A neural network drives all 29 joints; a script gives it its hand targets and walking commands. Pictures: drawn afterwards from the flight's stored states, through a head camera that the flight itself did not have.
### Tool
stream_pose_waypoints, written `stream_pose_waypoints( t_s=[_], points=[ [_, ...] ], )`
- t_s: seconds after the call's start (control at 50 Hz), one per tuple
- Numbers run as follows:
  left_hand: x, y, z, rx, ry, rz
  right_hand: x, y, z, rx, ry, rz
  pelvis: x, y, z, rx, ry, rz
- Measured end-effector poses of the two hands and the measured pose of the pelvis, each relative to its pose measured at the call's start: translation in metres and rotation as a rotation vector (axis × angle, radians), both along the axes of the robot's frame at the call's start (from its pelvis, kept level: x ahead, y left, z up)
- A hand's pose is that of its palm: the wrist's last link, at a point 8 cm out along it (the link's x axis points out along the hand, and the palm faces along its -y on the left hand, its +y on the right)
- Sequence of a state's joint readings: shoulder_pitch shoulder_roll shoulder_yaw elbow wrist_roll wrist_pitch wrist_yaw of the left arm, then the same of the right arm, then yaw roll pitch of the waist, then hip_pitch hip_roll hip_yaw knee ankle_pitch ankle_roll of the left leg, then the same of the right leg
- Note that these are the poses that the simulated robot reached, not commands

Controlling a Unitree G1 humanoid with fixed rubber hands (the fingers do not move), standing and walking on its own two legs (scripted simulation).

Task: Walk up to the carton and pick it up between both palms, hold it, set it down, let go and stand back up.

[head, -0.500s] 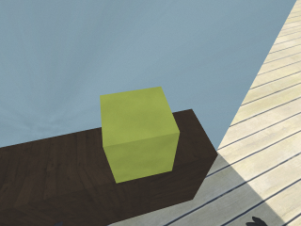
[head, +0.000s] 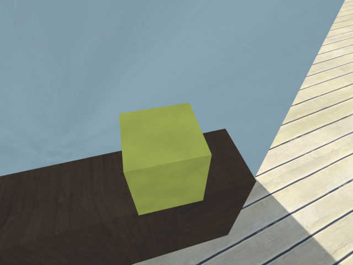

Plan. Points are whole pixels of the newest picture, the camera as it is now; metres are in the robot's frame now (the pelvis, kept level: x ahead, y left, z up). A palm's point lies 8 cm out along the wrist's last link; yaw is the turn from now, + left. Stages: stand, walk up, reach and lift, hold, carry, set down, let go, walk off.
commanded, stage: stand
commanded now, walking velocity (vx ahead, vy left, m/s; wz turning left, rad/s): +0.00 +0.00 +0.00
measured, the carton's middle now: (163, 159) +0.44 +0.05 -0.07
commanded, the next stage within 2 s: walk up in 0.20 s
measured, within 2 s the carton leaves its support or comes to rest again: neither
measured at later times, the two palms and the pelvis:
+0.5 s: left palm out of the picture +0.07 +0.30 -0.11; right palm out of the picture +0.08 -0.30 -0.11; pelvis +0.00 +0.00 +0.00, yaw +2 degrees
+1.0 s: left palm out of the picture +0.08 +0.27 -0.13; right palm out of the picture +0.14 -0.31 -0.10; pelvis +0.03 -0.03 -0.01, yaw +12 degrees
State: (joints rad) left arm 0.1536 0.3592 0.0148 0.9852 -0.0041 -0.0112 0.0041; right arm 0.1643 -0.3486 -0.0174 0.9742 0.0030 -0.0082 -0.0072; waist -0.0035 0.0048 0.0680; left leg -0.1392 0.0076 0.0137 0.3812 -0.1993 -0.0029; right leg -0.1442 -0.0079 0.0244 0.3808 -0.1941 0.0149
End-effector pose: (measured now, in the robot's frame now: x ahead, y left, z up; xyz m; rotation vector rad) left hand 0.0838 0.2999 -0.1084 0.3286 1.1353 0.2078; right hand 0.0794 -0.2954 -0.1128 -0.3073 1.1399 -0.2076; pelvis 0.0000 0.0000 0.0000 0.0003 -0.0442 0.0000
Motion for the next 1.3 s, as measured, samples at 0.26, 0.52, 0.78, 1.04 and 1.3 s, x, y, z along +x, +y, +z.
stream_pose_waypoints(
  t_s=[0.26, 0.52, 0.78, 1.04, 1.3],
  points=[
    [-0.015, -0.009, -0.006, -0.018, 0.042, 0.028, -0.01, 0.001, -0.005, 0.008, 0.051, 0.001, 0.0, -0.002, 0.0, -0.001, 0.002, 0.002],
    [-0.009, 0.0, -0.003, -0.012, 0.013, 0.062, 0.005, -0.007, 0.001, -0.038, 0.021, 0.051, 0.003, -0.006, -0.001, 0.002, 0.02, 0.043],
    [-0.015, -0.008, -0.004, -0.008, -0.016, 0.13, 0.024, -0.043, 0.007, -0.137, 0.064, 0.133, 0.012, -0.024, -0.008, -0.014, 0.039, 0.133],
    [-0.007, -0.029, -0.015, -0.056, -0.047, 0.17, 0.071, -0.021, 0.009, -0.09, 0.013, 0.239, 0.027, -0.035, -0.008, -0.016, 0.048, 0.206],
    [-0.031, -0.045, 0.009, 0.025, -0.073, 0.245, 0.13, -0.037, 0.005, -0.027, -0.112, 0.287, 0.026, -0.066, -0.007, -0.004, 0.003, 0.239]
  ],
)
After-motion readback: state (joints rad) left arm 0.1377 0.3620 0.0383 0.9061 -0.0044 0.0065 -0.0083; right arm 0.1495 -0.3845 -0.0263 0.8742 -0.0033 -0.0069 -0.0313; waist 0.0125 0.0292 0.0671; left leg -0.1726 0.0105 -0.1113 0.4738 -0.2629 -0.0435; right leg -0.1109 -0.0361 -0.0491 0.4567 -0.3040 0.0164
